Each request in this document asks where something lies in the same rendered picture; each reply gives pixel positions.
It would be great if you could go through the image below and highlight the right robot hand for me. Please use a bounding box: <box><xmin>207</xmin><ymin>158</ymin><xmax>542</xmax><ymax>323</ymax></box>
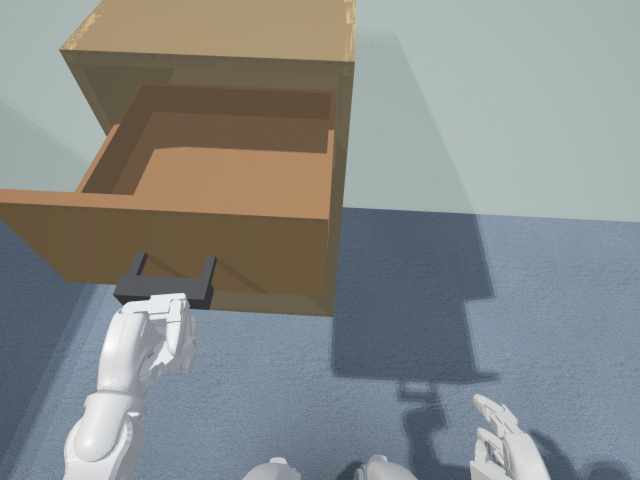
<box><xmin>470</xmin><ymin>394</ymin><xmax>551</xmax><ymax>480</ymax></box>

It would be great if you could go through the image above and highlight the robot shin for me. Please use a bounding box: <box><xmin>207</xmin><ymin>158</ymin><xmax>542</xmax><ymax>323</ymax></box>
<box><xmin>269</xmin><ymin>457</ymin><xmax>289</xmax><ymax>466</ymax></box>
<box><xmin>365</xmin><ymin>455</ymin><xmax>388</xmax><ymax>466</ymax></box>

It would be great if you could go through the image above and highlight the handle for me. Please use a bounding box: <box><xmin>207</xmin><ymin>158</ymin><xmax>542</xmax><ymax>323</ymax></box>
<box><xmin>113</xmin><ymin>251</ymin><xmax>217</xmax><ymax>310</ymax></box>

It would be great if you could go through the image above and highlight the left robot forearm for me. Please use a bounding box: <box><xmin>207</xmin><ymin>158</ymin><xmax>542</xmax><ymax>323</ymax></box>
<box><xmin>63</xmin><ymin>390</ymin><xmax>147</xmax><ymax>480</ymax></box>

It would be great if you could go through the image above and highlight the robot right shin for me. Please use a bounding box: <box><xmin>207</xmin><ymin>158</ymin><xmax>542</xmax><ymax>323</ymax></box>
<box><xmin>365</xmin><ymin>455</ymin><xmax>388</xmax><ymax>466</ymax></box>

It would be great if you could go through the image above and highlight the cabinet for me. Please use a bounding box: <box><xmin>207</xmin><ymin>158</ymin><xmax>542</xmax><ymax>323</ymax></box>
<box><xmin>59</xmin><ymin>0</ymin><xmax>356</xmax><ymax>317</ymax></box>

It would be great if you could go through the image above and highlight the left robot hand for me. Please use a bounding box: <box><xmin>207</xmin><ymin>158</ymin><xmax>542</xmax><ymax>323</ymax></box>
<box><xmin>97</xmin><ymin>293</ymin><xmax>199</xmax><ymax>400</ymax></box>

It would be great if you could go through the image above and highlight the drawer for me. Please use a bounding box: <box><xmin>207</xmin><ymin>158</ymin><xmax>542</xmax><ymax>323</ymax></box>
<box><xmin>0</xmin><ymin>82</ymin><xmax>337</xmax><ymax>297</ymax></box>

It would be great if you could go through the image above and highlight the robot left shin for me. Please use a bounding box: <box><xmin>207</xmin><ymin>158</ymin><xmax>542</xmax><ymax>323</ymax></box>
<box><xmin>269</xmin><ymin>457</ymin><xmax>289</xmax><ymax>466</ymax></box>

